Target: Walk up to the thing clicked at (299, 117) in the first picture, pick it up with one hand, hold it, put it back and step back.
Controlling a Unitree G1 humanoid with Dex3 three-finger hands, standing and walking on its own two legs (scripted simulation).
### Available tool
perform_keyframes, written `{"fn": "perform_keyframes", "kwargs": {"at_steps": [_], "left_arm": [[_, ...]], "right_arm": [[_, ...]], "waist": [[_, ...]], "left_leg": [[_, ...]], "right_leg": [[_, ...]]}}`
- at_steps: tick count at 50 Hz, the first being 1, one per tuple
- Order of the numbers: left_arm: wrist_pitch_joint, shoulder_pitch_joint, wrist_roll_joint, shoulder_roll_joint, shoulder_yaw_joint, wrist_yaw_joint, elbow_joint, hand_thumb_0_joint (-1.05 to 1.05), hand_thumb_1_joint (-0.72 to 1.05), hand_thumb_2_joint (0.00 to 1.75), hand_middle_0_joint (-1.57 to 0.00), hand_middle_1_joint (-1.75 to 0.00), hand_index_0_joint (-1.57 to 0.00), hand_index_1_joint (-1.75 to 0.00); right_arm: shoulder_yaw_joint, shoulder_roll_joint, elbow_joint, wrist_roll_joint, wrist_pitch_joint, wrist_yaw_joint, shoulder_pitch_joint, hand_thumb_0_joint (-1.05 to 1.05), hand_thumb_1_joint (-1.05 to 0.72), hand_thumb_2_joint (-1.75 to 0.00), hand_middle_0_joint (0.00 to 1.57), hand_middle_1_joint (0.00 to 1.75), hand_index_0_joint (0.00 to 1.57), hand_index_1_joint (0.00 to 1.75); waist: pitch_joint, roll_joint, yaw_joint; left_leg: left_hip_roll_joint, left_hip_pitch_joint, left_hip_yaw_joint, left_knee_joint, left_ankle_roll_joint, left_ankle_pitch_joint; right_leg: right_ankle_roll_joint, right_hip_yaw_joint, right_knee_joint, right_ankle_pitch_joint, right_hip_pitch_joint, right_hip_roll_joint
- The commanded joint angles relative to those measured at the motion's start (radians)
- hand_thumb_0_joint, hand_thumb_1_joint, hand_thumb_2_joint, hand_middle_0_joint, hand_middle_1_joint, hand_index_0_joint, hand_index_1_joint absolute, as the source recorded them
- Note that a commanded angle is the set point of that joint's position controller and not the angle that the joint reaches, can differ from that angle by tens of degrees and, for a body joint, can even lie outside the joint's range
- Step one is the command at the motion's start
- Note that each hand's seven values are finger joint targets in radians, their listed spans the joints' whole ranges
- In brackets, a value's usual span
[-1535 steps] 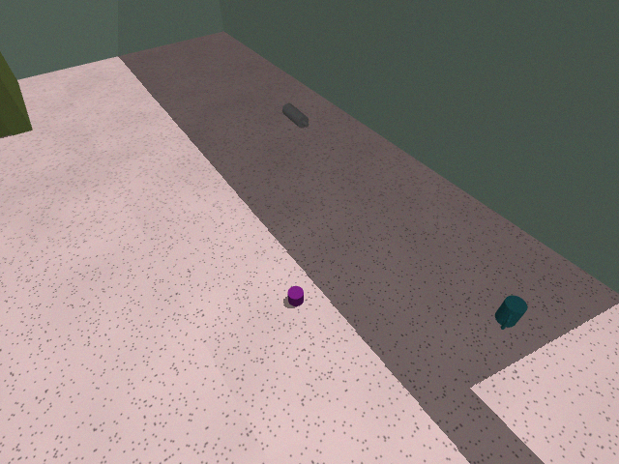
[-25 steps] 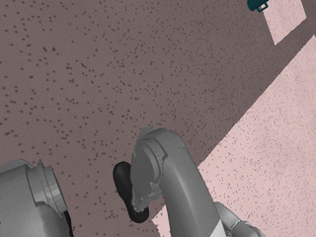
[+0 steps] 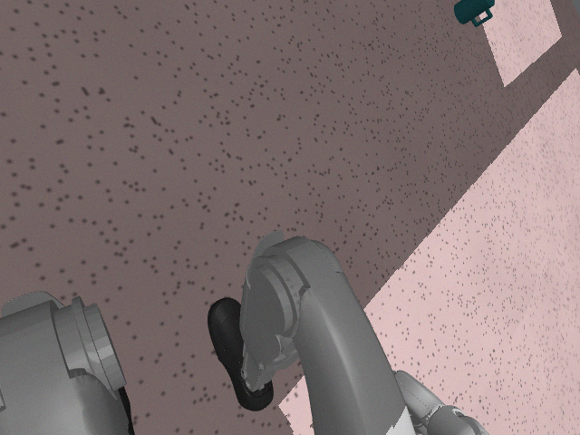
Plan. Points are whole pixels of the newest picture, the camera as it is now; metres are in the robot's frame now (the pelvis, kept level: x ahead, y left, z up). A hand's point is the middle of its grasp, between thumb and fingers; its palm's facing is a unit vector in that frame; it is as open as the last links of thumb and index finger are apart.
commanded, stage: close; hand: left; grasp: from above
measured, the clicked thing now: out of the picture +0.42 +0.42 -0.27
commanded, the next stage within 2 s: settle in 1.18 s
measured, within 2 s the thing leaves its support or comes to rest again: leaves its support in 1.56 s
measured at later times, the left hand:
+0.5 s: hand out of the picture +0.39 +0.44 -0.23, palm faces -0.38 -0.25 -0.89, open 10.6 cm
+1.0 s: hand out of the picture +0.40 +0.44 -0.23, palm faces -0.37 -0.24 -0.90, open 10.5 cm
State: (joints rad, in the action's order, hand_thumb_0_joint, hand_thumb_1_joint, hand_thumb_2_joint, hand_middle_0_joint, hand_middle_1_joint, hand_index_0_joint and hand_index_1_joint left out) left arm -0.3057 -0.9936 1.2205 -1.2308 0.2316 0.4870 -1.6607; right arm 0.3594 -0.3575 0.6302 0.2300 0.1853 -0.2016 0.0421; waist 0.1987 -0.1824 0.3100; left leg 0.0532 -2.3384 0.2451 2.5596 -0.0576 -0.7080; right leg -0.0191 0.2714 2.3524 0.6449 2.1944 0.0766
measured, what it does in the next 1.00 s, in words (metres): stands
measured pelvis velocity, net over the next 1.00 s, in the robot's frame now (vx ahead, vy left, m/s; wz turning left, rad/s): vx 0.00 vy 0.00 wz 0.01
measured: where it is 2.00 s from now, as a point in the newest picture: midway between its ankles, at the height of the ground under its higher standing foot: (186, 405)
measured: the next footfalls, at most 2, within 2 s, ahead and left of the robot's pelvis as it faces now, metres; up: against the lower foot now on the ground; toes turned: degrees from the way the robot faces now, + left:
none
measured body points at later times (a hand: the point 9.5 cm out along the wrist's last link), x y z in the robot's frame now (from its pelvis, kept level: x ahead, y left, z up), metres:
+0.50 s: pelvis +0.00 +0.00 +0.00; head +0.27 +0.16 +0.32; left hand +0.41 +0.45 -0.18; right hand +0.09 -0.25 -0.06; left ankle +0.07 +0.11 -0.27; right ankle +0.12 -0.10 -0.27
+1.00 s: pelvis +0.00 +0.00 +0.00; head +0.26 +0.16 +0.32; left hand +0.41 +0.45 -0.18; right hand +0.10 -0.25 -0.05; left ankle +0.07 +0.11 -0.27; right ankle +0.12 -0.10 -0.27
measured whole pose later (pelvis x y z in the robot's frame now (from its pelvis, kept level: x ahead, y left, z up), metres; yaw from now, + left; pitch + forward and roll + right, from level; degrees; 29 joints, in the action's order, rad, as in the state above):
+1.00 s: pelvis +0.00 +0.00 +0.00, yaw +0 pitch +25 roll -16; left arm -0.28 -0.99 1.23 -1.22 0.25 0.50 -1.65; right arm 0.34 -0.37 0.63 0.23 0.21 -0.22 0.04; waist 0.20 -0.18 0.31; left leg 0.05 -2.34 0.24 2.56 -0.06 -0.70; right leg -0.02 0.27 2.36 0.65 2.20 0.07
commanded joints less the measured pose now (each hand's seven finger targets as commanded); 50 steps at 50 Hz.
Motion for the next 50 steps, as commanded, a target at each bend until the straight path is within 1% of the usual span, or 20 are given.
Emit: {"fn": "perform_keyframes", "kwargs": {"at_steps": [1, 4, 7, 8, 9, 12, 17, 20, 23, 24, 27, 34, 36, 37, 40, 41, 43, 44, 47, 50], "left_arm": [[0.001, -0.194, -0.006, -0.326, 0.025, 0.045, 0.152, 0.00, -0.02, 0.59, -0.41, -0.76, -0.44, -0.73], [0.001, -0.161, -0.011, -0.311, 0.034, 0.057, 0.113, 0.00, -0.02, 0.58, -0.41, -0.75, -0.45, -0.71], [0.005, -0.182, -0.002, -0.350, 0.055, 0.062, 0.153, 0.00, -0.02, 0.59, -0.41, -0.75, -0.44, -0.72], [0.009, -0.177, -0.004, -0.330, 0.036, 0.057, 0.140, 0.00, -0.01, 0.58, -0.41, -0.75, -0.44, -0.71], [0.014, -0.162, -0.005, -0.325, 0.042, 0.054, 0.128, 0.00, -0.02, 0.58, -0.40, -0.76, -0.44, -0.72], [0.020, -0.178, -0.016, -0.311, 0.032, 0.048, 0.113, 0.00, -0.02, 0.58, -0.39, -0.78, -0.43, -0.74], [0.017, -0.150, -0.027, -0.334, 0.045, 0.032, 0.127, 0.00, 0.02, 0.57, -0.42, -0.77, -0.46, -0.72], [0.014, -0.145, -0.033, -0.321, 0.033, 0.019, 0.117, 0.00, 0.04, 0.56, -0.43, -0.77, -0.48, -0.72], [0.000, -0.127, -0.044, -0.311, 0.036, 0.029, 0.106, 0.00, 0.05, 0.55, -0.45, -0.74, -0.49, -0.70], [-0.002, -0.143, -0.033, -0.315, 0.026, 0.029, 0.110, 0.00, 0.04, 0.57, -0.45, -0.74, -0.49, -0.70], [-0.011, -0.157, -0.034, -0.319, 0.028, 0.038, 0.117, 0.00, 0.07, 0.53, -0.46, -0.73, -0.50, -0.68], [-0.013, -0.193, -0.009, -0.325, 0.032, 0.065, 0.147, 0.00, 0.14, 0.54, -0.52, -0.71, -0.56, -0.67], [-0.005, -0.165, 0.004, -0.306, 0.023, 0.070, 0.105, 0.00, 0.14, 0.57, -0.53, -0.72, -0.57, -0.68], [-0.005, -0.184, -0.005, -0.313, 0.038, 0.074, 0.137, 0.00, 0.16, 0.55, -0.54, -0.71, -0.58, -0.67], [0.011, -0.225, 0.007, -0.312, 0.020, 0.067, 0.177, 0.00, 0.18, 0.56, -0.56, -0.71, -0.59, -0.68], [0.021, -0.187, 0.013, -0.322, 0.027, 0.065, 0.135, 0.00, 0.17, 0.57, -0.56, -0.71, -0.59, -0.68], [0.022, -0.206, 0.002, -0.300, 0.014, 0.058, 0.149, 0.00, 0.20, 0.55, -0.57, -0.70, -0.61, -0.66], [0.025, -0.179, -0.003, -0.311, 0.034, 0.057, 0.128, 0.00, 0.22, 0.57, -0.59, -0.71, -0.62, -0.68], [0.027, -0.150, -0.013, -0.297, 0.036, 0.053, 0.116, 0.00, 0.23, 0.56, -0.60, -0.69, -0.63, -0.66], [0.024, -0.197, -0.018, -0.321, 0.041, 0.045, 0.152, 0.00, 0.25, 0.60, -0.63, -0.71, -0.66, -0.68]], "right_arm": [[-0.104, -0.338, 0.008, -0.001, -0.002, 0.011, 0.160, 0.00, -0.88, -0.89, 0.20, 0.30, 0.20, 0.30], [-0.107, -0.343, 0.016, 0.002, -0.002, 0.010, 0.166, 0.00, -0.88, -0.89, 0.20, 0.30, 0.20, 0.30], [-0.103, -0.332, 0.022, 0.004, 0.000, 0.010, 0.178, 0.00, -0.88, -0.89, 0.20, 0.30, 0.20, 0.30], [-0.119, -0.348, 0.019, 0.004, 0.002, 0.009, 0.183, 0.00, -0.88, -0.89, 0.20, 0.30, 0.20, 0.30], [-0.114, -0.344, 0.020, 0.005, 0.002, 0.007, 0.185, 0.00, -0.88, -0.89, 0.20, 0.30, 0.20, 0.30], [-0.110, -0.339, 0.018, 0.003, 0.009, 0.004, 0.184, 0.00, -0.88, -0.89, 0.20, 0.30, 0.20, 0.30], [-0.105, -0.337, 0.012, -0.002, 0.006, 0.007, 0.172, 0.00, -0.88, -0.89, 0.20, 0.30, 0.20, 0.30], [-0.103, -0.337, 0.007, -0.003, 0.004, 0.009, 0.174, 0.00, -0.88, -0.89, 0.20, 0.30, 0.20, 0.30], [-0.101, -0.337, 0.012, -0.002, 0.004, 0.015, 0.157, 0.00, -0.88, -0.89, 0.20, 0.30, 0.20, 0.30], [-0.097, -0.337, 0.009, -0.001, 0.005, 0.014, 0.165, 0.00, -0.88, -0.89, 0.20, 0.30, 0.20, 0.30], [-0.101, -0.343, 0.014, 0.001, 0.004, 0.016, 0.157, 0.00, -0.88, -0.89, 0.20, 0.30, 0.20, 0.30], [-0.110, -0.353, 0.020, 0.005, 0.008, 0.012, 0.162, 0.00, -0.88, -0.89, 0.20, 0.30, 0.20, 0.30], [-0.102, -0.337, 0.026, 0.006, 0.010, 0.008, 0.165, 0.00, -0.88, -0.89, 0.20, 0.30, 0.20, 0.30], [-0.108, -0.343, 0.023, 0.004, 0.008, 0.008, 0.161, 0.00, -0.88, -0.89, 0.20, 0.30, 0.20, 0.30], [-0.129, -0.356, 0.016, 0.005, 0.013, 0.003, 0.177, 0.00, -0.88, -0.89, 0.20, 0.30, 0.20, 0.30], [-0.120, -0.343, 0.022, 0.003, 0.014, -0.001, 0.173, 0.00, -0.88, -0.89, 0.20, 0.30, 0.20, 0.30], [-0.129, -0.358, 0.014, 0.001, 0.015, -0.002, 0.179, 0.00, -0.88, -0.89, 0.20, 0.30, 0.20, 0.30], [-0.121, -0.348, 0.020, 0.000, 0.014, -0.003, 0.182, 0.00, -0.88, -0.89, 0.20, 0.30, 0.20, 0.30], [-0.124, -0.342, 0.026, -0.001, 0.012, -0.001, 0.181, 0.00, -0.88, -0.89, 0.20, 0.30, 0.20, 0.30], [-0.126, -0.343, 0.016, -0.002, 0.012, -0.001, 0.180, 0.00, -0.88, -0.89, 0.20, 0.30, 0.20, 0.30]], "waist": [[-0.641, 0.621, 0.027], [-0.628, 0.604, 0.030], [-0.663, 0.618, 0.021], [-0.648, 0.617, 0.030], [-0.641, 0.613, 0.030], [-0.609, 0.594, 0.043], [-0.621, 0.591, 0.023], [-0.604, 0.568, 0.034], [-0.612, 0.546, 0.024], [-0.592, 0.548, 0.035], [-0.597, 0.566, 0.031], [-0.635, 0.634, 0.031], [-0.606, 0.624, 0.034], [-0.626, 0.628, 0.027], [-0.623, 0.660, 0.034], [-0.609, 0.652, 0.028], [-0.614, 0.627, 0.041], [-0.621, 0.626, 0.029], [-0.630, 0.619, 0.021], [-0.638, 0.626, 0.027]], "left_leg": [[0.037, 0.574, -0.009, -0.293, 0.060, 0.261], [0.036, 0.556, -0.018, -0.283, 0.056, 0.278], [0.035, 0.553, -0.033, -0.268, 0.053, 0.297], [0.035, 0.559, -0.031, -0.269, 0.053, 0.303], [0.037, 0.570, -0.027, -0.270, 0.054, 0.313], [0.038, 0.547, -0.018, -0.276, 0.055, 0.266], [0.035, 0.532, -0.022, -0.280, 0.054, 0.265], [0.035, 0.515, -0.022, -0.274, 0.049, 0.248], [0.036, 0.497, -0.024, -0.268, 0.045, 0.221], [0.034, 0.486, -0.028, -0.268, 0.043, 0.207], [0.035, 0.486, -0.026, -0.274, 0.046, 0.186], [0.042, 0.581, -0.001, -0.287, 0.065, 0.268], [0.041, 0.574, 0.000, -0.291, 0.065, 0.270], [0.042, 0.574, -0.001, -0.292, 0.065, 0.275], [0.038, 0.582, -0.010, -0.297, 0.067, 0.284], [0.040, 0.574, -0.012, -0.290, 0.066, 0.273], [0.038, 0.568, -0.013, -0.281, 0.062, 0.290], [0.038, 0.580, -0.010, -0.288, 0.064, 0.300], [0.036, 0.570, -0.017, -0.289, 0.061, 0.288], [0.034, 0.550, -0.025, -0.285, 0.057, 0.253]], "right_leg": [[0.038, 0.031, -0.153, -0.208, -0.253, 0.027], [0.036, 0.032, -0.164, -0.224, -0.274, 0.030], [0.038, 0.022, -0.165, -0.243, -0.305, 0.032], [0.038, 0.019, -0.163, -0.245, -0.291, 0.028], [0.038, 0.025, -0.163, -0.243, -0.282, 0.031], [0.037, 0.027, -0.162, -0.212, -0.255, 0.027], [0.036, 0.025, -0.164, -0.214, -0.286, 0.028], [0.034, 0.023, -0.165, -0.203, -0.275, 0.027], [0.035, 0.027, -0.175, -0.190, -0.296, 0.033], [0.036, 0.024, -0.175, -0.182, -0.292, 0.032], [0.038, 0.030, -0.175, -0.167, -0.282, 0.035], [0.038, 0.040, -0.144, -0.214, -0.244, 0.027], [0.039, 0.041, -0.141, -0.205, -0.228, 0.029], [0.037, 0.044, -0.146, -0.215, -0.240, 0.031], [0.040, 0.033, -0.143, -0.228, -0.234, 0.023], [0.042, 0.029, -0.142, -0.212, -0.226, 0.025], [0.036, 0.029, -0.150, -0.228, -0.235, 0.025], [0.037, 0.031, -0.150, -0.228, -0.242, 0.025], [0.038, 0.031, -0.155, -0.222, -0.259, 0.028], [0.039, 0.025, -0.160, -0.207, -0.264, 0.024]]}}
